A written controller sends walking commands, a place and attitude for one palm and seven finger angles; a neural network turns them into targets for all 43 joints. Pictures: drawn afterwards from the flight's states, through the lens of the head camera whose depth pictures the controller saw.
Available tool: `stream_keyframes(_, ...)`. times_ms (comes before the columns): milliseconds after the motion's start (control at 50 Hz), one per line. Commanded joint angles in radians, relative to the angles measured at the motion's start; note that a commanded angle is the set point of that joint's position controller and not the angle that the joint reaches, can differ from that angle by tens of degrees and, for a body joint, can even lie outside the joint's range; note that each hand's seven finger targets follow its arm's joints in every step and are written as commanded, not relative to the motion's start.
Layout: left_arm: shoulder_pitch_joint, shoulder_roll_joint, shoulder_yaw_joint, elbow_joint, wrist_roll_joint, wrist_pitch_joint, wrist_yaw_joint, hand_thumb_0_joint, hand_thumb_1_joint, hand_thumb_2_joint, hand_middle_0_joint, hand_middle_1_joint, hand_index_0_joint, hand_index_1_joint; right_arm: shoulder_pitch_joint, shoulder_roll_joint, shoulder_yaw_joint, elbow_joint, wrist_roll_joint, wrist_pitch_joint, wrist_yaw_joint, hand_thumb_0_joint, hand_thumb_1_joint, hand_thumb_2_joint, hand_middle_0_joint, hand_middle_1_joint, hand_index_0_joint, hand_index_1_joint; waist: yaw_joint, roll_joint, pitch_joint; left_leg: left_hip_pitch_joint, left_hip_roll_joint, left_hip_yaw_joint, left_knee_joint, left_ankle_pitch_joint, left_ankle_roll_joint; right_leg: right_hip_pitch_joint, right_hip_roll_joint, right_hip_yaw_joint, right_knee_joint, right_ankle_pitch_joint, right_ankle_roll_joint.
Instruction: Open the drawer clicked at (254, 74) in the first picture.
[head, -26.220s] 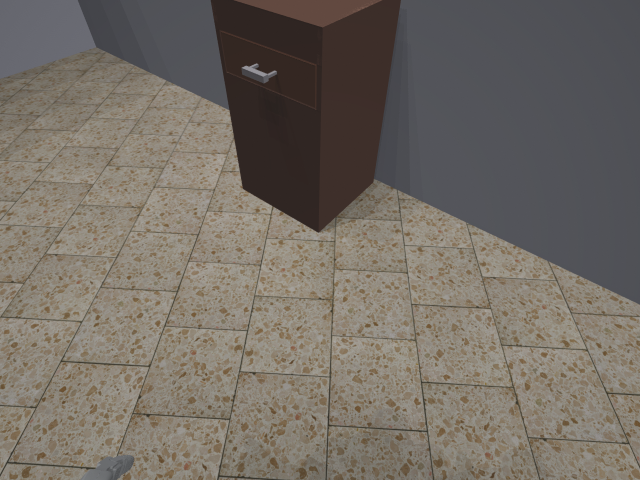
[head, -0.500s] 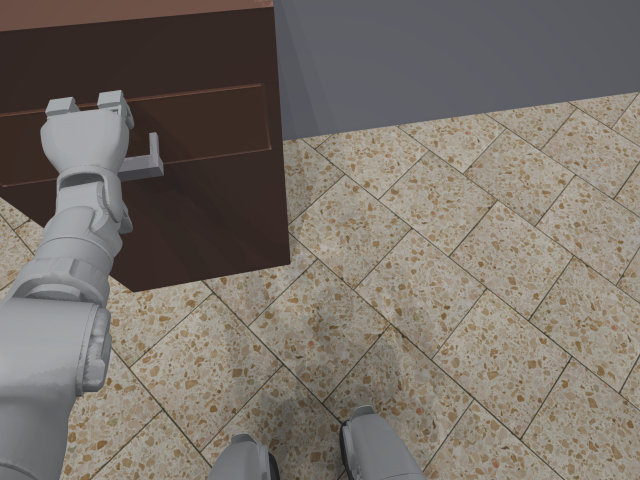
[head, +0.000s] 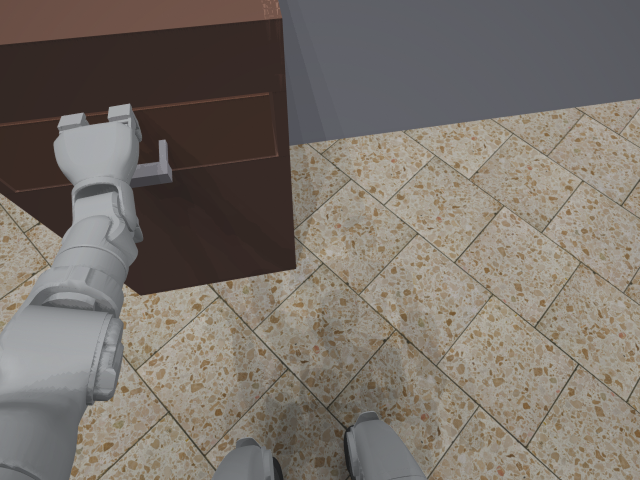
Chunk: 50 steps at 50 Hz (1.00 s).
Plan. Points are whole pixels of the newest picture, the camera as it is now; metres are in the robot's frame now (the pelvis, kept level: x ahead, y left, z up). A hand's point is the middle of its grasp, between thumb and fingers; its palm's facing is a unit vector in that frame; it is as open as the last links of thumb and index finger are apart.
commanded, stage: re-aim the fingers above the handle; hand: left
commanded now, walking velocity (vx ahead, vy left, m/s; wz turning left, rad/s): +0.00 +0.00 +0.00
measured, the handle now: (134, 163) +0.57 +0.22 -0.05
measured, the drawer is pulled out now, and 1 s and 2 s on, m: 0.00 0.00 0.00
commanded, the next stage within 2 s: lower the fingers behind the handle in 0.44 s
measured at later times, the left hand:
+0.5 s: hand (106, 185) +0.51 +0.23 -0.01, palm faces -0.02 +0.03 -1.00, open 13.8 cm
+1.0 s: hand (130, 195) +0.51 +0.21 -0.04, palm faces +0.00 -0.01 -1.00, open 13.8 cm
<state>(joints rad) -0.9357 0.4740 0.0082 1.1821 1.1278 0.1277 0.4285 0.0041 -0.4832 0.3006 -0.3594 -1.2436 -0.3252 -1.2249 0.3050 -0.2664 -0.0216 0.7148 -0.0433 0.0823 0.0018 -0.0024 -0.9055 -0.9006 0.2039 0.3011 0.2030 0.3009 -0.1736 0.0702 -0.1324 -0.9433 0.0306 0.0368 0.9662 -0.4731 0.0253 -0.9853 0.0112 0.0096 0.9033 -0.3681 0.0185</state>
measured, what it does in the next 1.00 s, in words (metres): stands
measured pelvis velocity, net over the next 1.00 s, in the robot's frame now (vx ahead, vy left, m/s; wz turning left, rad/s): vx -0.01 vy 0.00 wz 0.01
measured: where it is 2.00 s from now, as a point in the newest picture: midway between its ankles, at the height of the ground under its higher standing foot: outside the picture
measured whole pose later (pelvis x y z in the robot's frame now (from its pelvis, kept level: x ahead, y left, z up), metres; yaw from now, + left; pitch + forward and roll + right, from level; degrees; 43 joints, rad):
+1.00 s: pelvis -0.01 +0.00 -0.02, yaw +1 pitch +30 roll -2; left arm -0.91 0.50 0.03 1.10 1.16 -0.03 0.47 0.00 -0.48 0.30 -0.32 -1.21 -0.31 -1.20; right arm 0.34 -0.26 -0.05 0.76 -0.07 0.02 0.00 0.00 -0.91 -0.90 0.20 0.30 0.20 0.30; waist -0.16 0.06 -0.15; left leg -1.11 0.03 0.01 1.10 -0.51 0.02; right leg -1.14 0.01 -0.01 1.03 -0.41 0.01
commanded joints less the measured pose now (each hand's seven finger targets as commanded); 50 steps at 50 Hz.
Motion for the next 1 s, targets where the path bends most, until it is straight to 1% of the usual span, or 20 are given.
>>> stream_keyframes(0, -0.416, 0.343, 0.032, -0.191, -0.061, -0.004, -0.071, 0.000, -0.500, 0.300, -0.300, -1.200, -0.300, -1.200, 0.202, -0.172, -0.062, -0.040, 0.022, -0.018, -0.037, 0.000, -0.900, -0.900, 0.200, 0.300, 0.200, 0.300, -0.013, -0.081, -0.542, 0.232, -0.044, -0.012, -0.113, 0.393, 0.023, 0.510, 0.029, -0.009, -0.114, 0.430, -0.014)
stream_keyframes(20, -0.438, 0.334, 0.016, -0.227, -0.061, -0.048, -0.097, 0.000, -0.500, 0.300, -0.300, -1.200, -0.300, -1.200, 0.204, -0.169, -0.064, -0.035, 0.021, -0.031, -0.050, 0.000, -0.900, -0.900, 0.200, 0.300, 0.200, 0.300, -0.024, -0.072, -0.536, 0.248, -0.042, -0.019, -0.113, 0.382, 0.025, 0.487, 0.027, -0.009, -0.118, 0.411, -0.014)
stream_keyframes(80, -0.489, 0.171, -0.102, -0.300, -0.057, -0.192, -0.149, 0.000, -0.500, 0.300, -0.300, -1.200, -0.300, -1.200, 0.233, -0.148, -0.084, -0.009, 0.013, -0.074, -0.069, 0.000, -0.900, -0.900, 0.200, 0.300, 0.200, 0.300, -0.065, -0.021, -0.497, 0.332, -0.032, -0.041, -0.094, 0.382, 0.025, 0.334, 0.032, -0.023, -0.119, 0.335, -0.022)
stream_keyframes(180, -0.446, 0.160, -0.067, -0.265, -0.027, -0.294, -0.100, 0.000, -0.500, 0.300, -0.300, -1.200, -0.300, -1.200, 0.256, -0.145, -0.092, 0.032, -0.005, -0.094, -0.060, 0.000, -0.900, -0.900, 0.200, 0.300, 0.200, 0.300, -0.043, 0.076, -0.423, 0.350, -0.021, -0.074, -0.047, 0.435, 0.002, 0.130, 0.039, -0.052, -0.061, 0.238, -0.045)
stream_keyframes(240, -0.419, 0.208, 0.001, -0.227, -0.010, -0.262, -0.011, 0.000, -0.500, 0.300, -0.300, -1.200, -0.300, -1.200, 0.251, -0.147, -0.086, 0.030, -0.016, -0.085, -0.033, 0.000, -0.900, -0.900, 0.200, 0.300, 0.200, 0.300, -0.004, 0.126, -0.457, 0.322, -0.025, -0.077, -0.032, 0.490, -0.013, 0.117, 0.041, -0.062, -0.024, 0.244, -0.055)
stream_keyframes(260, -0.419, 0.265, 0.053, -0.212, -0.005, -0.237, 0.020, 0.000, -0.500, 0.300, -0.300, -1.200, -0.300, -1.200, 0.249, -0.157, -0.084, 0.035, -0.019, -0.079, -0.025, 0.000, -0.900, -0.900, 0.200, 0.300, 0.200, 0.300, 0.013, 0.115, -0.471, 0.309, -0.025, -0.078, -0.030, 0.517, -0.017, 0.129, 0.042, -0.066, -0.010, 0.256, -0.057)
stream_keyframes(300, -0.422, 0.278, 0.061, -0.185, 0.010, -0.174, 0.075, 0.000, -0.500, 0.300, -0.300, -1.200, -0.300, -1.200, 0.236, -0.158, -0.078, 0.020, -0.021, -0.070, -0.012, 0.000, -0.900, -0.900, 0.200, 0.300, 0.200, 0.300, 0.014, 0.103, -0.484, 0.269, -0.030, -0.065, -0.026, 0.505, -0.013, 0.163, 0.043, -0.067, -0.003, 0.276, -0.054)
stream_keyframes(340, -0.444, 0.348, 0.094, -0.183, 0.028, -0.105, 0.107, 0.000, -0.500, 0.300, -0.300, -1.200, -0.300, -1.200, 0.218, -0.170, -0.072, 0.009, -0.018, -0.061, -0.006, 0.000, -0.900, -0.900, 0.200, 0.300, 0.200, 0.300, 0.022, 0.089, -0.526, 0.242, -0.036, -0.050, -0.032, 0.480, -0.007, 0.226, 0.040, -0.059, -0.003, 0.301, -0.050)
stream_keyframes(420, -0.512, 0.360, 0.067, -0.248, 0.016, -0.027, 0.075, 0.000, -0.500, 0.300, -0.300, -1.200, -0.300, -1.200, 0.210, -0.174, -0.072, -0.011, -0.005, -0.050, -0.006, 0.000, -0.900, -0.900, 0.200, 0.300, 0.200, 0.300, 0.013, 0.113, -0.650, 0.328, -0.035, -0.042, -0.055, 0.512, -0.004, 0.334, 0.040, -0.050, -0.034, 0.368, -0.041)
stream_keyframes(460, -0.520, 0.313, 0.026, -0.262, -0.015, -0.023, 0.020, 0.000, -0.500, 0.300, -0.300, -1.200, -0.300, -1.200, 0.222, -0.173, -0.079, -0.012, 0.002, -0.049, -0.014, 0.000, -0.900, -0.900, 0.200, 0.300, 0.200, 0.300, -0.017, 0.078, -0.682, 0.397, -0.027, -0.057, -0.066, 0.541, -0.003, 0.348, 0.044, -0.051, -0.057, 0.381, -0.036)
stream_keyframes(520, -0.533, 0.180, -0.084, -0.248, -0.053, -0.055, -0.061, 0.000, -0.500, 0.300, -0.300, -1.200, -0.300, -1.200, 0.242, -0.163, -0.087, 0.008, 0.010, -0.066, -0.031, 0.000, -0.900, -0.900, 0.200, 0.300, 0.200, 0.300, -0.063, 0.027, -0.580, 0.416, -0.022, -0.063, -0.093, 0.457, 0.008, 0.304, 0.047, -0.052, -0.115, 0.316, -0.027)
stream_keyframes(580, -0.464, 0.198, -0.074, -0.157, -0.054, -0.114, -0.116, 0.000, -0.500, 0.300, -0.300, -1.200, -0.300, -1.200, 0.248, -0.163, -0.075, 0.028, 0.011, -0.074, -0.053, 0.000, -0.900, -0.900, 0.200, 0.300, 0.200, 0.300, -0.064, -0.038, -0.438, 0.302, -0.028, -0.061, -0.097, 0.356, 0.019, 0.270, 0.042, -0.045, -0.116, 0.260, -0.029)
stream_keyframes(640, -0.412, 0.187, -0.068, -0.107, -0.038, -0.178, -0.124, 0.000, -0.500, 0.300, -0.300, -1.200, -0.300, -1.200, 0.240, -0.161, -0.066, 0.026, 0.005, -0.079, -0.053, 0.000, -0.900, -0.900, 0.200, 0.300, 0.200, 0.300, -0.048, -0.016, -0.318, 0.211, -0.031, -0.057, -0.086, 0.282, 0.017, 0.184, 0.040, -0.048, -0.092, 0.182, -0.040)
stream_keyframes(680, -0.382, 0.252, -0.017, -0.101, -0.012, -0.212, -0.104, 0.000, -0.500, 0.300, -0.300, -1.200, -0.300, -1.200, 0.235, -0.162, -0.061, 0.018, -0.002, -0.077, -0.051, 0.000, -0.900, -0.900, 0.200, 0.300, 0.200, 0.300, -0.022, 0.013, -0.332, 0.180, -0.033, -0.053, -0.063, 0.307, 0.017, 0.170, 0.037, -0.047, -0.055, 0.193, -0.048)
stream_keyframes(720, -0.365, 0.257, 0.005, -0.133, 0.004, -0.227, -0.069, 0.000, -0.500, 0.300, -0.300, -1.200, -0.300, -1.200, 0.233, -0.155, -0.063, 0.004, -0.012, -0.079, -0.043, 0.000, -0.900, -0.900, 0.200, 0.300, 0.200, 0.300, -0.003, 0.052, -0.393, 0.177, -0.033, -0.048, -0.033, 0.359, 0.013, 0.164, 0.037, -0.048, -0.016, 0.231, -0.052)
stream_keyframes(760, -0.348, 0.331, 0.076, -0.156, 0.009, -0.222, -0.026, 0.000, -0.500, 0.300, -0.300, -1.200, -0.300, -1.200, 0.231, -0.161, -0.066, -0.003, -0.018, -0.075, -0.032, 0.000, -0.900, -0.900, 0.200, 0.300, 0.200, 0.300, 0.024, 0.058, -0.477, 0.168, -0.034, -0.045, -0.003, 0.416, 0.009, 0.191, 0.037, -0.043, 0.022, 0.280, -0.053)
stream_keyframes(880, -0.465, 0.360, 0.107, -0.290, 0.029, -0.166, 0.094, 0.000, -0.500, 0.300, -0.300, -1.200, -0.300, -1.200, 0.234, -0.166, -0.083, -0.001, -0.024, -0.079, -0.012, 0.000, -0.900, -0.900, 0.200, 0.300, 0.200, 0.300, 0.008, 0.108, -0.670, 0.230, -0.025, -0.053, 0.052, 0.538, 0.001, 0.224, 0.034, -0.041, 0.065, 0.378, -0.043)
stream_keyframes(920, -0.488, 0.322, 0.085, -0.332, 0.026, -0.147, 0.101, 0.000, -0.500, 0.300, -0.300, -1.200, -0.300, -1.200, 0.241, -0.165, -0.093, 0.011, -0.022, -0.082, -0.007, 0.000, -0.900, -0.900, 0.200, 0.300, 0.200, 0.300, 0.001, 0.126, -0.733, 0.303, -0.020, -0.064, 0.058, 0.603, -0.005, 0.226, 0.036, -0.047, 0.062, 0.402, -0.041)
stream_keyframes(960, -0.513, 0.280, 0.050, -0.315, 0.015, -0.119, 0.091, 0.000, -0.500, 0.300, -0.300, -1.200, -0.300, -1.200, 0.253, -0.167, -0.099, 0.030, -0.019, -0.078, -0.003, 0.000, -0.900, -0.900, 0.200, 0.300, 0.200, 0.300, -0.029, 0.119, -0.741, 0.354, -0.013, -0.078, 0.062, 0.644, -0.009, 0.198, 0.039, -0.053, 0.053, 0.401, -0.039)
stream_keyframes(980, -0.481, 0.286, 0.054, -0.269, 0.012, -0.102, 0.085, 0.000, -0.500, 0.300, -0.300, -1.200, -0.300, -1.200, 0.255, -0.169, -0.095, 0.041, -0.017, -0.075, -0.004, 0.000, -0.900, -0.900, 0.200, 0.300, 0.200, 0.300, -0.021, 0.108, -0.706, 0.333, -0.015, -0.076, 0.055, 0.615, -0.008, 0.197, 0.038, -0.056, 0.046, 0.382, -0.038)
